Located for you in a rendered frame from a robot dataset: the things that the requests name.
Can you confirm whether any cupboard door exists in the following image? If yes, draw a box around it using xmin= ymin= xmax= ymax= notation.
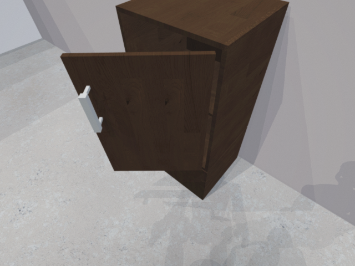
xmin=60 ymin=51 xmax=216 ymax=171

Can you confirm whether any handle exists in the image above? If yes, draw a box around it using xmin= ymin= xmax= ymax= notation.
xmin=78 ymin=86 xmax=103 ymax=132

